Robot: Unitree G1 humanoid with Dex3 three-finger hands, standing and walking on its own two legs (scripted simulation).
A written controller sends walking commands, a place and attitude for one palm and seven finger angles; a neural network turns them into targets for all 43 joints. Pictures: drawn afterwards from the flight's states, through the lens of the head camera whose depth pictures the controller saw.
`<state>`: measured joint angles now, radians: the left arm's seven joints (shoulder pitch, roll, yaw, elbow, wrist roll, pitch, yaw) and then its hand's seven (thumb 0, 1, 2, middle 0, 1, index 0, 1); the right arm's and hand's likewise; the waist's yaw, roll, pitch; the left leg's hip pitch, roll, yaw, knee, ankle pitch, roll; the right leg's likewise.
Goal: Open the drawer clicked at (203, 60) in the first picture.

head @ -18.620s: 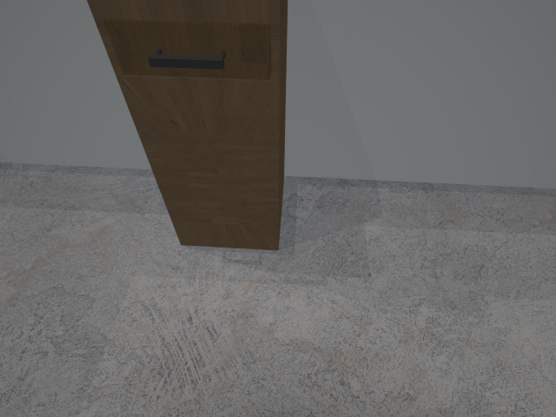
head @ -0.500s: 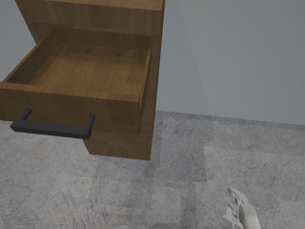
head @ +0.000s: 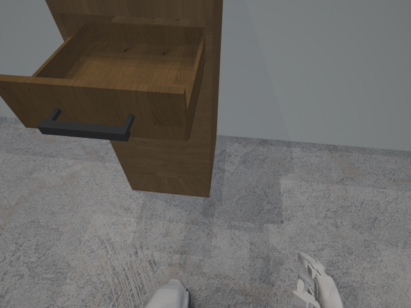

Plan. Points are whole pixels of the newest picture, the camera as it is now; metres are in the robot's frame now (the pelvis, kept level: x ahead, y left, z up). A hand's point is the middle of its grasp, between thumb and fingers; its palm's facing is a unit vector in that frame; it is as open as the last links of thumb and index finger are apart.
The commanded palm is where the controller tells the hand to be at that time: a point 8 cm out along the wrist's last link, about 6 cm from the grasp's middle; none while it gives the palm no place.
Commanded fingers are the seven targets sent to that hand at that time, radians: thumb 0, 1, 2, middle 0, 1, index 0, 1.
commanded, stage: stop stepping back and stand still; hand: left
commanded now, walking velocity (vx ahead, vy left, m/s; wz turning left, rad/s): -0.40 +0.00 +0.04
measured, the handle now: (88, 123) +0.43 +0.27 +0.12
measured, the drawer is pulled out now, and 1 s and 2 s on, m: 0.30 0.30 0.30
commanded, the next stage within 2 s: let the arm hang, fingers relaxed in 1.70 s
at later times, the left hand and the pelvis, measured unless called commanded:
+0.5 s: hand out of the picture +0.13 +0.24 +0.31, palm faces +0.58 -0.72 -0.39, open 7.4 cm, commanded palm +0.06 +0.28 +0.31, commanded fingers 0.00 0.90 0.90 -0.20 -0.30 -0.20 -0.30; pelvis -0.07 +0.00 +0.02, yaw +1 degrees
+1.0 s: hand out of the picture +0.15 +0.23 +0.29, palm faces +0.47 -0.72 -0.50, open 7.4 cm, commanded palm +0.08 +0.29 +0.31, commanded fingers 0.00 0.90 0.90 -0.20 -0.30 -0.20 -0.30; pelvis -0.05 +0.01 +0.02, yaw +0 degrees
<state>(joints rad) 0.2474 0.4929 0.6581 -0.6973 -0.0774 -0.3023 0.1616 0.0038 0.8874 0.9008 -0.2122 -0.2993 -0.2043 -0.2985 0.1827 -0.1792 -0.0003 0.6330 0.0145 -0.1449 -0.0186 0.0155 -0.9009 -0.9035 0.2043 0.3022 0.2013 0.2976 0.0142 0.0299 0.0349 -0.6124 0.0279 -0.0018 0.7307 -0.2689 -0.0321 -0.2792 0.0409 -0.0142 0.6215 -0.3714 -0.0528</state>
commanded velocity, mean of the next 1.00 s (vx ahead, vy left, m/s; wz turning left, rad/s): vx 0.08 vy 0.00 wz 0.00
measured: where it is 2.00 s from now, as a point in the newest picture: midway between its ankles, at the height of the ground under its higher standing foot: outside the picture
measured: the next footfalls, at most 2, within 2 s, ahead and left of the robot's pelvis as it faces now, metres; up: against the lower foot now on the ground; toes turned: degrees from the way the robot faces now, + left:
left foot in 0.20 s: -0.02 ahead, +0.12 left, +0.00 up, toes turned +3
